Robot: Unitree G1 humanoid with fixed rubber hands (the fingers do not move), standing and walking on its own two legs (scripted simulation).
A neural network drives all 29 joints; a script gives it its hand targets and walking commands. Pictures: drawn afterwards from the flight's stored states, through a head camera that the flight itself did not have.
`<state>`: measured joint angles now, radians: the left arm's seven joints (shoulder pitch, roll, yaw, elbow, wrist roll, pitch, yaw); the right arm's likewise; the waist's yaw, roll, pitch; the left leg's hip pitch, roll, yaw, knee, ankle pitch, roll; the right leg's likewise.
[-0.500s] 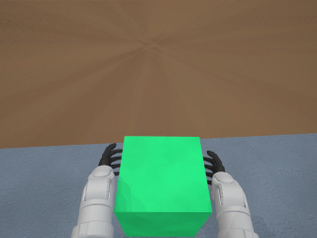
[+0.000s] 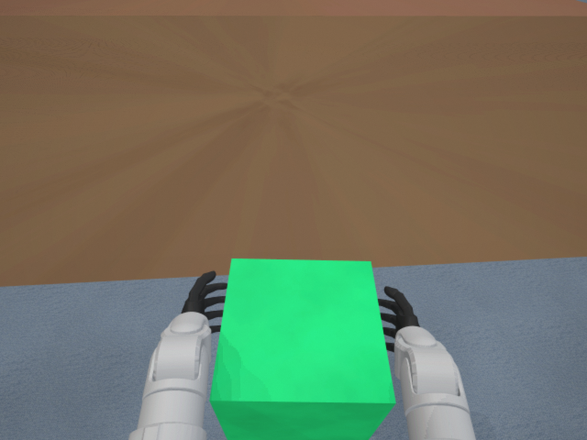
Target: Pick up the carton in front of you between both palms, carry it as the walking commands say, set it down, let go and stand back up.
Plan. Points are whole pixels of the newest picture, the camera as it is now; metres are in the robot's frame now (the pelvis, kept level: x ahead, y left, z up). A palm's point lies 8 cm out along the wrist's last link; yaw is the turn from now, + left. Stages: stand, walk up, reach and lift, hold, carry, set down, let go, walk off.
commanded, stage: hold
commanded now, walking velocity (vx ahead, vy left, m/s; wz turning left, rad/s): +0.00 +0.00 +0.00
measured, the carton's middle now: (298, 359) +0.29 +0.00 -0.05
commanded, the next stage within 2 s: carry in 0.62 s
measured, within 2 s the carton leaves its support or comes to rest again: neither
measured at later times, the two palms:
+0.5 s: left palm (190, 325) +0.28 +0.15 +0.06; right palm (409, 336) +0.28 -0.15 +0.05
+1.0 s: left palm (170, 261) +0.36 +0.19 +0.11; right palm (379, 264) +0.36 -0.11 +0.10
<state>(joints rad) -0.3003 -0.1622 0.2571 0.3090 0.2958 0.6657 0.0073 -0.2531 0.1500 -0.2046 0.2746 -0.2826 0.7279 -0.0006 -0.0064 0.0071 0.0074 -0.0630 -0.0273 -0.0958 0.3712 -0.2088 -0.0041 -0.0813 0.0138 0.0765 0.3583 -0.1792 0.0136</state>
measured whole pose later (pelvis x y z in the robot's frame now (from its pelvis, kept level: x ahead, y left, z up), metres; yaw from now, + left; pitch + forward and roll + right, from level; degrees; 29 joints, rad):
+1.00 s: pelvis +0.08 +0.02 +0.00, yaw +1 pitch +5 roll -2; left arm -0.17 -0.14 0.13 -0.25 0.13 0.98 0.07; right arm -0.14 0.13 -0.07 -0.25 -0.13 1.03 -0.07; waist 0.01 0.02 -0.16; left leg -0.15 0.04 0.03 0.32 -0.27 0.02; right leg -0.46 -0.02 -0.12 0.66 -0.36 0.01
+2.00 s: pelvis +0.71 +0.06 -0.03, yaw +4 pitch +3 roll -1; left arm 0.02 -0.13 0.06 -0.63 -0.01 1.14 0.17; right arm 0.03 0.13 -0.03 -0.63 0.03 1.17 -0.18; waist 0.00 0.03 -0.11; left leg 0.08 0.09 0.21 0.45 -0.52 -0.04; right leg -0.50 -0.05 -0.25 0.53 -0.07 -0.07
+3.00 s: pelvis +1.37 +0.09 +0.03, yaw +4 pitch +5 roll -1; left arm -0.55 -0.14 0.25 -0.23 -0.01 1.08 0.22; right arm -0.52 0.14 -0.32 -0.27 -0.03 1.11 -0.22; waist 0.11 -0.01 0.06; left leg -0.58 0.00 0.01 1.38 -0.42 0.05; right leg -0.44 0.02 -0.16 0.59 -0.41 -0.07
